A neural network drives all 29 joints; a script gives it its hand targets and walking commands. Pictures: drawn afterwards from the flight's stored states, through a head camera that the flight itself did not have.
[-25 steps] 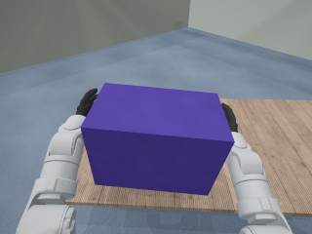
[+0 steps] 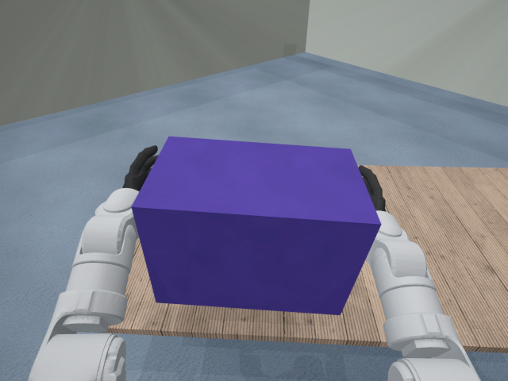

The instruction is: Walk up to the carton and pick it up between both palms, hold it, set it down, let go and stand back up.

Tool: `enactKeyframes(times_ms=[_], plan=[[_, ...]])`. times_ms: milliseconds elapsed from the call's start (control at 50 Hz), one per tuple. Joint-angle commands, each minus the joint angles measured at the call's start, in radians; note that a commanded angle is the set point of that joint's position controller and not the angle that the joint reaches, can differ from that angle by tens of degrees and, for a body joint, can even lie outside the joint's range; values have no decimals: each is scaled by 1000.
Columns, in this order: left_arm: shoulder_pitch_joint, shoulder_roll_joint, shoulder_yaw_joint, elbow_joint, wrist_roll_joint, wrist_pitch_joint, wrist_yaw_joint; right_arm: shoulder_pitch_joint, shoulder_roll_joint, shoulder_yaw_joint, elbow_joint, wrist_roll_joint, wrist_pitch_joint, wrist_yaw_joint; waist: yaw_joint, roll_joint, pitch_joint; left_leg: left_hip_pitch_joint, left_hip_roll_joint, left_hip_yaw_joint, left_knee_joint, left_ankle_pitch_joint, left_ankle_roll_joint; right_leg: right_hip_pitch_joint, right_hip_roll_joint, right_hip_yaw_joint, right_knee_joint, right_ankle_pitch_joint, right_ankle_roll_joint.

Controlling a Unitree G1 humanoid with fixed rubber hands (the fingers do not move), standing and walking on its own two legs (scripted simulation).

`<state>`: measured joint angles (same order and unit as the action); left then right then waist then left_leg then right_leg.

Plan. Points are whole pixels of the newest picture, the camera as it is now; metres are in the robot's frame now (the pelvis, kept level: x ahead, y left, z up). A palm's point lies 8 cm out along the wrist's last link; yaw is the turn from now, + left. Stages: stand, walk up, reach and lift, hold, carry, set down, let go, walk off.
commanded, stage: hold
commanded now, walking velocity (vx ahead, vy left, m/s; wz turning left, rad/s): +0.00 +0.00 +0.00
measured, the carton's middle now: (254, 225) +0.33 +0.03 +0.15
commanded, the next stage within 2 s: none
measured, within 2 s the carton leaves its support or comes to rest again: neither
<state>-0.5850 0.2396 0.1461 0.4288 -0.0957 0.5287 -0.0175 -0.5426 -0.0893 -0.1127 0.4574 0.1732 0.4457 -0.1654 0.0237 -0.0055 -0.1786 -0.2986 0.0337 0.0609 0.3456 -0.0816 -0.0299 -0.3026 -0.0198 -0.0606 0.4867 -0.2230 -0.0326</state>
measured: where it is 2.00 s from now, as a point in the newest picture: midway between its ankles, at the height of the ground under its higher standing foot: outside the picture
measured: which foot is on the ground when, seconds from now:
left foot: down 0.00-1.00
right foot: down 0.00-1.00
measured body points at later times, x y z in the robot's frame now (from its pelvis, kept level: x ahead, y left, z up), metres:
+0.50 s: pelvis +0.00 +0.00 +0.00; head -0.06 -0.01 +0.45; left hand +0.37 +0.20 +0.19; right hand +0.37 -0.17 +0.15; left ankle +0.06 +0.14 -0.74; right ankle +0.02 -0.09 -0.74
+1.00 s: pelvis +0.00 +0.00 +0.00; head -0.06 -0.01 +0.45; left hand +0.37 +0.20 +0.19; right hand +0.37 -0.17 +0.15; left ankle +0.06 +0.14 -0.74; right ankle +0.02 -0.09 -0.74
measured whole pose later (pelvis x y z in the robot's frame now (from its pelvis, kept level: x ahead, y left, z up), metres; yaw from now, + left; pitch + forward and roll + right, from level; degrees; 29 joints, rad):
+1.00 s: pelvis +0.00 +0.00 +0.00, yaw +0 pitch +1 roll +2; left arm -0.59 0.20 0.17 0.38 -0.06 0.57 -0.01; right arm -0.55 -0.10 -0.12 0.46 0.17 0.45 -0.14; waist 0.01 -0.01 -0.18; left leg -0.29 0.03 0.06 0.34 -0.07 -0.03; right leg -0.30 -0.02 -0.06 0.49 -0.22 -0.03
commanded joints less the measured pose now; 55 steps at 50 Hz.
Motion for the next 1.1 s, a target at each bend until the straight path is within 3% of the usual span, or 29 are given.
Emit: enactKeyframes(times_ms=[0,120,200,260,540,740,820,880,1080], plan=[[-762,-744,-421,-378,-47,-36,-90,-1031,564,475,-427,145,-94,140,-38,-46,-399,347,-66,-88,-10,142,52,160,43,66,-228,257,67],[-757,-748,-416,-390,-37,-25,-87,-1014,553,471,-403,147,-85,141,-44,-37,-389,356,-66,-93,-9,148,48,155,46,67,-227,262,66],[-744,-753,-426,-405,-45,-20,-86,-1031,559,483,-456,158,-87,143,-42,-47,-419,360,-69,-91,-5,165,50,170,48,67,-224,289,69],[-743,-757,-426,-420,-40,-13,-88,-992,541,464,-411,151,-78,143,-62,-24,-398,366,-69,-98,-10,169,42,164,52,66,-223,286,65],[-732,-751,-392,-390,-14,7,-96,-1025,543,462,-413,143,-77,154,-49,-57,-368,347,-72,-89,-24,114,54,162,46,68,-229,254,67],[-738,-751,-390,-381,-8,4,-95,-1038,551,469,-414,144,-85,157,-34,-55,-368,347,-72,-85,-27,102,58,153,40,71,-233,234,70],[-746,-753,-397,-377,-11,2,-97,-1042,549,460,-414,138,-87,156,-45,-58,-380,346,-75,-83,-25,95,59,158,39,71,-230,241,72],[-747,-754,-390,-373,-6,2,-95,-1045,555,469,-407,143,-88,157,-31,-57,-372,347,-72,-81,-27,99,60,149,40,70,-231,235,71],[-742,-758,-407,-390,-15,3,-92,-1045,557,478,-430,147,-89,156,-35,-53,-385,354,-75,-82,-21,116,56,152,42,67,-229,252,70]])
